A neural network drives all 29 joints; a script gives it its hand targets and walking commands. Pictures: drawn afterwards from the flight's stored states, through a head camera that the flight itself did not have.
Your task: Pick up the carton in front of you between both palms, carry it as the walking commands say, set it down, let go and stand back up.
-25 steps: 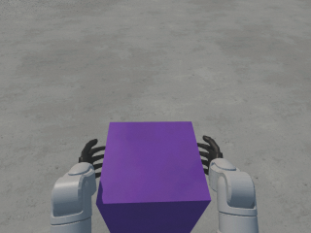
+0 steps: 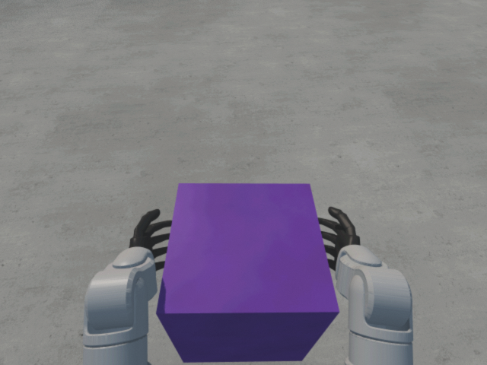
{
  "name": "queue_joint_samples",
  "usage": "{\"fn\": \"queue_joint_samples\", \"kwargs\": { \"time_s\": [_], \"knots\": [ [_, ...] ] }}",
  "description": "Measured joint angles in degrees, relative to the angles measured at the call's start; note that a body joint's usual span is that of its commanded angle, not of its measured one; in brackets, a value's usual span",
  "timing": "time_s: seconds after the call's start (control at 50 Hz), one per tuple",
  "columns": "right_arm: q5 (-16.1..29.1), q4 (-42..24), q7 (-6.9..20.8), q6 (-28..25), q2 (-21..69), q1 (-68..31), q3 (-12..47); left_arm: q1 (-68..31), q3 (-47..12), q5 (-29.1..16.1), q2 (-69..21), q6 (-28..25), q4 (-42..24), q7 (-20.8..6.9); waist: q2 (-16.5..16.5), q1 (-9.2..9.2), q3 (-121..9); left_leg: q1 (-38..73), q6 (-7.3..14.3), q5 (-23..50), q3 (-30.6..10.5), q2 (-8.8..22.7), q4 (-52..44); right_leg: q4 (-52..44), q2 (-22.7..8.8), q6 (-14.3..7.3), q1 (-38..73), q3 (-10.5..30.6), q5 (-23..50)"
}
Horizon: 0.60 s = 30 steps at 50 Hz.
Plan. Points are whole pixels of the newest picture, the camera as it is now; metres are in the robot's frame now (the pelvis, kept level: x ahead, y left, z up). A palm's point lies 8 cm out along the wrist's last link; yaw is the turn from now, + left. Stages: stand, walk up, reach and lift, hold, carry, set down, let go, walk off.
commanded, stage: carry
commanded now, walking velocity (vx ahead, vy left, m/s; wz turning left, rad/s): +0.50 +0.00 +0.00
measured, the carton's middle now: (243, 277) +0.27 +0.00 -0.01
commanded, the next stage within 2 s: none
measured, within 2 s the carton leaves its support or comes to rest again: neither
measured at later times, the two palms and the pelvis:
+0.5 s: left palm (167, 122) +0.62 +0.17 +0.05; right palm (298, 125) +0.60 -0.13 +0.06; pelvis +0.34 +0.04 +0.00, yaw -4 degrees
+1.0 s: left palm (200, 46) +0.95 +0.12 +0.08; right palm (300, 47) +0.95 -0.18 +0.07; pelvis +0.68 -0.03 +0.01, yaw +0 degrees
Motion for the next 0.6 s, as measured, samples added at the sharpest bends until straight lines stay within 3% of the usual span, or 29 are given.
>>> {"fn": "queue_joint_samples", "kwargs": {
  "time_s": [0.18,0.28,0.34,0.38,0.42,0.46,0.52,0.6],
  "knots": [
    [0.14,-3.06,-0.15,-1.01,0.02,0.33,1.72,1.18,0.29,-0.64,0.17,-0.6,-4.48,-0.06,-1.1,-0.16,-0.36,-13.09,-1.33,11.86,1.91,2.86,-23.45,-11.23,0.53,1.67,14.3,1.79,-3.95],
    [0.08,-2.92,-0.35,-0.74,-0.08,1.17,1.7,1.26,-0.42,0.14,0.18,-0.23,-3.63,-0.38,-1.37,-0.78,-2.19,-11.45,-0.36,18.49,5.29,1.51,-35.01,-12.87,-0.18,4.42,22.69,2.27,-9.87],
    [0.14,-1.07,-0.3,-0.53,-0.07,1.06,1.62,1.64,-0.37,0.67,0.23,0.2,-2.53,-0.51,-1.87,-0.72,-2.74,-6.57,0.59,18.25,8.38,-0.29,-39.92,-7.17,-1.62,6.32,25.77,2.7,-16.49],
    [-0.05,2.23,-0.24,-1.78,0.02,0.45,2.11,1.54,0.85,0.83,0.3,-0.13,-0.89,-0.6,-4.06,-1.54,-2.34,-5.93,3.59,15.4,9.96,-1.72,-35.93,9.0,-4.94,6.08,20.87,3.96,-18.34],
    [-0.15,4.74,-0.21,-2.41,0.09,-0.12,2.14,1.61,1.55,0.98,0.29,-0.43,0.55,-0.62,-3.43,-1.95,-1.01,-4.42,4.6,12.87,10.05,-1.33,-35.04,28.99,-3.73,5.28,11.27,9.02,-17.18],
    [-0.01,5.21,-0.23,-2.77,0.06,0.38,2.15,1.95,1.33,1.11,0.33,-0.63,0.98,-0.63,-2.67,-2.01,0.41,-1.32,4.24,12.48,9.79,-1.14,-37.99,39.72,-2.53,4.12,2.87,10.91,-14.48],
    [0.4,3.55,-0.3,-3.37,-0.1,1.82,2.1,2.54,0.29,0.98,0.36,-1.36,0.39,-0.55,-2.1,-1.96,1.58,3.66,3.68,12.23,9.18,-1.19,-43.42,39.25,-2.91,3.76,-5.98,10.64,-9.64],
    [1.06,0.67,-0.28,-4.37,-0.22,3.16,1.98,3.52,-1.11,0.68,0.4,-2.68,-1.7,-0.28,-1.82,-1.66,1.33,10.08,2.84,10.88,8.2,-1.22,-48.83,28.95,-3.94,4.78,-12.58,9.48,-5.44]
  ]
}}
